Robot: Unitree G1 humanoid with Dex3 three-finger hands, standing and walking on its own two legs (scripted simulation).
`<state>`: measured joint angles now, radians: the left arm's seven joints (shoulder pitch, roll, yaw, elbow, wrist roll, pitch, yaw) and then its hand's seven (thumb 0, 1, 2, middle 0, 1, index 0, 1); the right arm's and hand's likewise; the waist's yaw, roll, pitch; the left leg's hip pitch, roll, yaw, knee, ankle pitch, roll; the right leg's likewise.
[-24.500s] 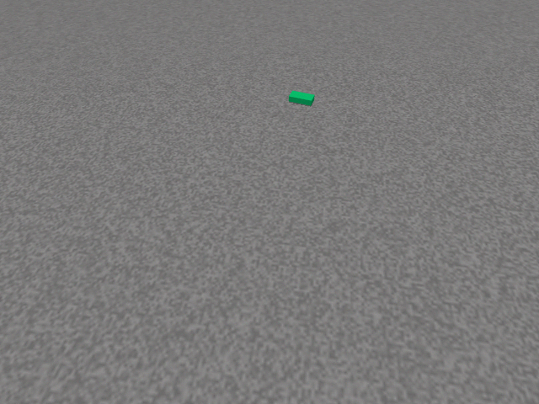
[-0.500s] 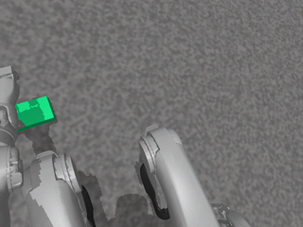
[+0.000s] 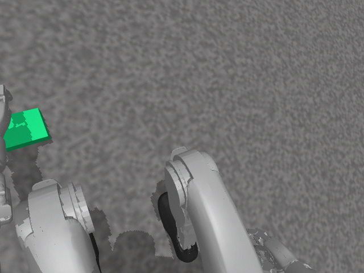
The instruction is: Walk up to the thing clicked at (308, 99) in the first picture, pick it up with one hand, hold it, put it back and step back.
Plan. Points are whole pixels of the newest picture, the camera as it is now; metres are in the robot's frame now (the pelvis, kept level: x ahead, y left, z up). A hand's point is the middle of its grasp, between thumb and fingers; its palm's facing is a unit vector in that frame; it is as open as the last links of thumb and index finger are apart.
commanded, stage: rest palm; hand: left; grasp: from above
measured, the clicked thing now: (8, 133) +0.46 +0.28 -0.29
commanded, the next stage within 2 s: close in 1.14 s
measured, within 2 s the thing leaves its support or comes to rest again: neither
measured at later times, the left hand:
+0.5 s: hand (4, 135) +0.44 +0.28 -0.25, palm faces -0.44 -0.16 -0.89, open 14.1 cm
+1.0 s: hand (4, 136) +0.44 +0.28 -0.26, palm faces -0.45 -0.13 -0.88, open 14.0 cm
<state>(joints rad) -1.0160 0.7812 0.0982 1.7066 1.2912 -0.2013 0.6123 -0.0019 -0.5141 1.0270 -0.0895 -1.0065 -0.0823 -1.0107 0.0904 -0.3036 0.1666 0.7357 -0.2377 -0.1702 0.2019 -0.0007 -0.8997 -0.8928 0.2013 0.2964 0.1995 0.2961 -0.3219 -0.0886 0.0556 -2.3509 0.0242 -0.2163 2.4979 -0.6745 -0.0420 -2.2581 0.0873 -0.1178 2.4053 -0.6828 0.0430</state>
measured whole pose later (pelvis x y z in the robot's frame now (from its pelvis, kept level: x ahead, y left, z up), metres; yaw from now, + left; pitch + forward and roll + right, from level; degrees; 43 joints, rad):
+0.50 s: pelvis +0.00 +0.01 -0.01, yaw -3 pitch +27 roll -12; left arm -0.99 0.88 0.13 1.75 1.24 -0.22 0.68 0.00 -0.49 0.97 -0.09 -0.99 -0.08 -0.98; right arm 0.10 -0.31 0.26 0.74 -0.29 -0.25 0.28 0.00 -0.90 -0.89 0.20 0.30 0.20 0.30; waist -0.36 -0.12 0.14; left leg -2.34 0.04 -0.27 2.55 -0.72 -0.03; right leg -2.23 0.11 -0.16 2.41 -0.70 0.06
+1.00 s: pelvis +0.00 +0.01 +0.00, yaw -5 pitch +26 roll -14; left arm -1.03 0.91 0.05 1.79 1.22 -0.18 0.70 0.00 -0.48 0.95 -0.09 -1.01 -0.09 -1.01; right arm 0.07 -0.34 0.29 0.72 -0.29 -0.32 0.32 0.00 -0.91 -0.90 0.20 0.30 0.20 0.30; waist -0.36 -0.15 0.17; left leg -2.33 0.03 -0.30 2.56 -0.72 -0.03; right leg -2.20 0.11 -0.18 2.39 -0.69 0.07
